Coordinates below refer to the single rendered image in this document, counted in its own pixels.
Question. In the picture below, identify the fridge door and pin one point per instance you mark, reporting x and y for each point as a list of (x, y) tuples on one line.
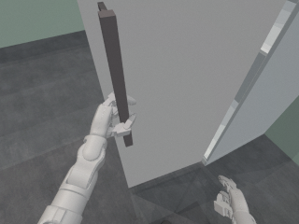
[(183, 62)]

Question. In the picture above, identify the right robot forearm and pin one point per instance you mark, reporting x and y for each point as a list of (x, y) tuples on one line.
[(242, 217)]

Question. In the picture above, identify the left robot forearm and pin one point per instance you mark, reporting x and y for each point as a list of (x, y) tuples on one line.
[(74, 193)]

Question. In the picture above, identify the handle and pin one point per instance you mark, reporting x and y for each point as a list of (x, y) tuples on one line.
[(110, 33)]

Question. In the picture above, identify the robot left hand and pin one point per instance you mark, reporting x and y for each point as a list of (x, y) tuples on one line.
[(104, 115)]

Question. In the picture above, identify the robot right hand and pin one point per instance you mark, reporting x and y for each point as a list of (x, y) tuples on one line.
[(233, 201)]

